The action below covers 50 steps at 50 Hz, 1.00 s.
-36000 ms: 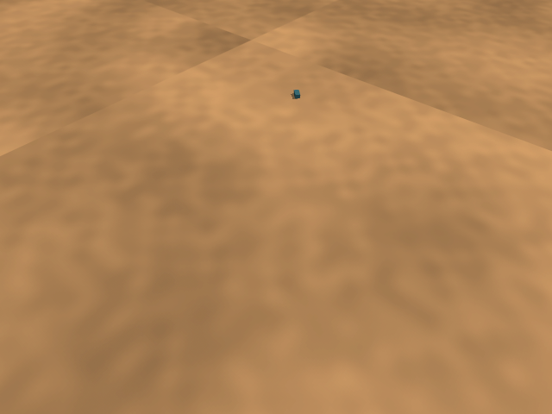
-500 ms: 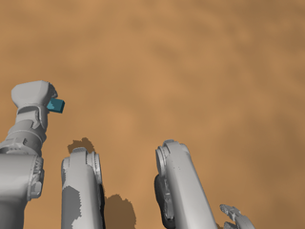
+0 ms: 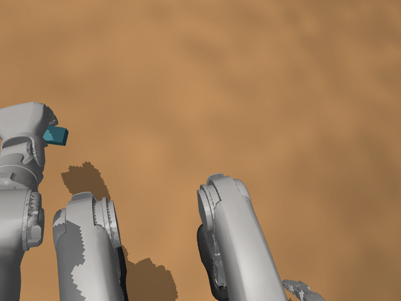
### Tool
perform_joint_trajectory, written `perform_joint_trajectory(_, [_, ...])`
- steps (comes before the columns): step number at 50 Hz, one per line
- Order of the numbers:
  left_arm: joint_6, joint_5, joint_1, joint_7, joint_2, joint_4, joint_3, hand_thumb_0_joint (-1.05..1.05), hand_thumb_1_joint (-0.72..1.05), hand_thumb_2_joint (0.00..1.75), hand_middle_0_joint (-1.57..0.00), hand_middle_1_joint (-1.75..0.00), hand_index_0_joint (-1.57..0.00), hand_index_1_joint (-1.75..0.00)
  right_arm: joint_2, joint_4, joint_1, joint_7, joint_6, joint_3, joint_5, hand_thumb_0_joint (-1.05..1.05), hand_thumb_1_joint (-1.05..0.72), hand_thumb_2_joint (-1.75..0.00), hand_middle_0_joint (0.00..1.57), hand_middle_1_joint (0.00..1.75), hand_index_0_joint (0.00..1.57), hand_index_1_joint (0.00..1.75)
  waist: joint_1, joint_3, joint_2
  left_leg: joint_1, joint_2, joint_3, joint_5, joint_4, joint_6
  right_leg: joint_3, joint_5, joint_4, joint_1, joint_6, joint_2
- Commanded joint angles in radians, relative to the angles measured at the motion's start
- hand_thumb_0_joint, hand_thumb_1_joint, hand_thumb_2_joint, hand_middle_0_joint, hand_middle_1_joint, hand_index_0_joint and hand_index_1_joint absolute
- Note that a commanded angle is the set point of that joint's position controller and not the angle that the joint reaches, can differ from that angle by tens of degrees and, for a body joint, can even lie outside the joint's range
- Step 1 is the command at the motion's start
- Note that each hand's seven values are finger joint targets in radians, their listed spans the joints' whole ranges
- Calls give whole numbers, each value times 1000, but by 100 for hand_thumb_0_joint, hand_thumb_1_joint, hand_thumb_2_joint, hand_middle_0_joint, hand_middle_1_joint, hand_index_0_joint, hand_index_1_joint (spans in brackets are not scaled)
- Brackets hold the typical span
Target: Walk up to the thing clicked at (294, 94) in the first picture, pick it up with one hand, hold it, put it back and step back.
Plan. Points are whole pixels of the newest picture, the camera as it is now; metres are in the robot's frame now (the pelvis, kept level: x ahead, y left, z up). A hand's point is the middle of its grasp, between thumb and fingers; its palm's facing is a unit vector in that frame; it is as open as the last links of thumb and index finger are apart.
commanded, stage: lower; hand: left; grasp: from above
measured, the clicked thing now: (48, 134) +0.47 +0.26 -0.21
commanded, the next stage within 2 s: rest in 0.38 s
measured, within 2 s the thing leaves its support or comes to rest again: rests again in 1.48 s
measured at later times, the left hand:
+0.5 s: hand (48, 147) +0.45 +0.26 -0.22, palm faces -0.43 -0.13 -0.89, open 6.0 cm
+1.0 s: hand (53, 149) +0.45 +0.27 -0.26, palm faces -0.43 -0.16 -0.89, open 5.9 cm
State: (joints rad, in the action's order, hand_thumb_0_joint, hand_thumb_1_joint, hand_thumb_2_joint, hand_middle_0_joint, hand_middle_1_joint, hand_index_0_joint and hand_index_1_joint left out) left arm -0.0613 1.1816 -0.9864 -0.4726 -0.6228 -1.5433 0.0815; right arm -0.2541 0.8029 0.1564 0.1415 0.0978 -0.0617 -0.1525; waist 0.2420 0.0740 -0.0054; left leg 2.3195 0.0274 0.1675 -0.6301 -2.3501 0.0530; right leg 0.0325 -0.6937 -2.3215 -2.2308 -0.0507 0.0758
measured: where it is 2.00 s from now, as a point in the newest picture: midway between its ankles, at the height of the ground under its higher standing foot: (168, 284)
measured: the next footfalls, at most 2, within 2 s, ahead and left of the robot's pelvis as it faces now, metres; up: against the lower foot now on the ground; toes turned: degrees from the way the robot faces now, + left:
none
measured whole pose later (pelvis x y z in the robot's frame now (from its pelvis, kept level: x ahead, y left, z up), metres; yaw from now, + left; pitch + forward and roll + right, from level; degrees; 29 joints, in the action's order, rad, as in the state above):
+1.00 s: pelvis +0.01 +0.00 -0.04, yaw -5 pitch +29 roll -9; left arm -0.13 1.21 -0.98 -0.63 -0.78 -1.70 0.18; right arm -0.29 0.77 0.11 0.23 0.18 -0.17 -0.24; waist 0.32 -0.07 -0.08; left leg 2.36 0.02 0.26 -0.68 -2.52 0.07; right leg 0.10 -0.71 -2.43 -2.26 -0.07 0.11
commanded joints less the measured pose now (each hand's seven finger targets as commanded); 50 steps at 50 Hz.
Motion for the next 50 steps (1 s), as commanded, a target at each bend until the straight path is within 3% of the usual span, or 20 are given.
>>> perform_joint_trajectory(1, [-4, -6, -332, -42, -238, 134, 8, 0, 88, 11, -125, -8, -126, -7, -237, -17, 181, -10, 8, 66, -2, 0, -90, -90, 20, 30, 20, 30, 6, 654, 249, -491, -6, -136, 73, 196, -79, 119, 181, 263, 324, 83, 10])
perform_joint_trajectory(3, [-5, -20, -327, -42, -249, 160, 28, 0, 89, 16, -129, -6, -129, -6, -233, -14, 189, -8, 6, 67, -2, 0, -89, -90, 20, 30, 20, 30, -8, 666, 257, -487, -7, -141, 87, 191, -78, 115, 194, 257, 337, 81, 9])
perform_joint_trajectory(5, [-8, -18, -323, -38, -206, 124, -5, 0, 89, 16, -128, -8, -129, -7, -230, -9, 191, -2, 9, 60, -6, 0, -89, -90, 20, 30, 20, 30, 26, 627, 230, -466, -3, -135, 93, 174, -79, 126, 207, 250, 327, 78, 14])
perform_joint_trajectory(7, [-8, -15, -288, -35, -197, 64, -17, 0, 88, 17, -128, -8, -128, -8, -238, -20, 179, 0, 8, 53, -5, 0, -89, -90, 20, 30, 20, 30, 27, 598, 207, -444, -2, -128, 100, 159, -82, 128, 219, 244, 327, 75, 17])
perform_joint_trajectory(10, [-29, -28, -305, -40, -250, 107, 22, 0, 91, 18, -129, -11, -130, -10, -248, -10, 201, 5, 9, 54, -12, 0, -89, -90, 20, 30, 20, 30, 18, 624, 206, -437, -3, -124, 124, 149, -81, 134, 240, 229, 357, 72, 18])
perform_joint_trajectory(12, [-36, -18, -287, -45, -229, 85, 7, 0, 93, 21, -131, -12, -131, -11, -245, -23, 186, 8, 10, 45, -14, 0, -90, -90, 20, 30, 20, 30, 21, 623, 217, -446, -1, -123, 125, 135, -80, 136, 243, 220, 352, 71, 19])
perform_joint_trajectory(13, [-44, -8, -313, -52, -260, 110, 21, 0, 94, 20, -131, -13, -132, -12, -248, -11, 198, 12, 12, 47, -19, 0, -90, -90, 20, 30, 20, 30, 36, 613, 226, -440, -1, -122, 126, 130, -80, 138, 248, 215, 355, 72, 23])
perform_joint_trajectory(14, [-39, 2, -282, -54, -223, 48, -5, 0, 91, 20, -130, -12, -131, -12, -250, -30, 174, 14, 14, 40, -17, 0, -90, -90, 20, 30, 20, 30, 30, 589, 225, -439, -1, -121, 101, 133, -79, 138, 223, 213, 336, 74, 22])
perform_joint_trajectory(15, [-53, 1, -329, -64, -260, 134, 23, 0, 94, 18, -131, -11, -133, -10, -253, -24, 190, 14, 15, 44, -22, 0, -90, -90, 20, 30, 20, 30, 43, 610, 247, -452, 0, -118, 118, 128, -77, 144, 242, 210, 343, 73, 25])
perform_joint_trajectory(16, [-49, 9, -298, -75, -281, 94, 43, 0, 94, 19, -133, -10, -133, -10, -265, -30, 176, 13, 15, 42, -20, 0, -90, -90, 20, 30, 20, 30, 17, 617, 260, -471, -1, -117, 107, 131, -75, 146, 222, 204, 321, 76, 22])
perform_joint_trajectory(19, [-51, 19, -300, -101, -264, 107, 39, 0, 96, 20, -132, -14, -133, -12, -267, -33, 167, 19, 22, 39, -29, 0, -90, -90, 20, 30, 20, 30, 38, 613, 305, -511, 1, -111, 113, 126, -67, 158, 234, 182, 296, 79, 22])
perform_joint_trajectory(20, [-56, 28, -328, -112, -298, 152, 57, 0, 96, 19, -132, -13, -133, -11, -270, -26, 176, 21, 22, 40, -34, 0, -90, -90, 20, 30, 20, 30, 39, 616, 332, -507, 2, -113, 121, 125, -66, 160, 244, 177, 299, 80, 23])
perform_joint_trajectory(29, [-35, 5, -276, -152, -296, 29, 55, 0, 93, 15, -131, -3, -131, -3, -275, -29, 149, 39, 39, 18, -45, 0, -89, -89, 20, 30, 20, 30, 47, 545, 299, -427, 3, -105, 72, 99, -73, 160, 200, 179, 281, 75, 27])
perform_joint_trajectory(32, [-47, 3, -317, -146, -311, 58, 51, 0, 93, 15, -131, -5, -132, -4, -277, -23, 167, 49, 48, 13, -53, 0, -89, -89, 20, 30, 20, 30, 76, 568, 270, -427, 8, -96, 112, 70, -76, 167, 246, 167, 315, 70, 33])
perform_joint_trajectory(33, [-45, 5, -287, -144, -304, 16, 45, 0, 96, 15, -132, -6, -133, -5, -279, -24, 168, 53, 52, 7, -55, 0, -89, -89, 20, 30, 20, 30, 70, 562, 265, -432, 7, -96, 122, 62, -77, 164, 257, 166, 324, 67, 31])
perform_joint_trajectory(34, [-51, -9, -277, -151, -329, 35, 76, 0, 97, 18, -133, -7, -134, -6, -284, -27, 166, 55, 54, 8, -55, 0, -89, -89, 20, 30, 20, 30, 65, 581, 260, -420, 10, -93, 145, 61, -77, 162, 277, 168, 357, 65, 37])
perform_joint_trajectory(41, [-61, 3, -246, -170, -337, -28, 63, 0, 100, 18, -137, -6, -137, -5, -295, -39, 141, 68, 67, -19, -64, 0, -89, -90, 20, 30, 20, 30, 68, 552, 312, -439, 11, -81, 112, 71, -71, 182, 250, 153, 339, 71, 46])
perform_joint_trajectory(46, [-78, 21, -247, -204, -398, -28, 128, 0, 105, 18, -141, -4, -141, -4, -316, -23, 165, 77, 79, -22, -79, 0, -89, -90, 20, 30, 20, 30, 86, 529, 323, -447, 17, -77, 147, 49, -67, 198, 289, 142, 346, 69, 46])
perform_joint_trajectory(49, [-84, 21, -276, -207, -365, -70, 91, 0, 105, 15, -140, -6, -141, -4, -317, -28, 160, 89, 96, -31, -92, 0, -89, -90, 20, 30, 20, 30, 123, 476, 303, -413, 17, -70, 110, 37, -69, 206, 257, 146, 314, 66, 46])
perform_joint_trajectory(50, [-86, 19, -259, -208, -367, -57, 90, 0, 105, 16, -140, -4, -141, -3, -321, -25, 149, 90, 98, -28, -92, 0, -89, -90, 20, 30, 20, 30, 108, 489, 320, -432, 18, -67, 114, 46, -66, 208, 254, 145, 313, 70, 49])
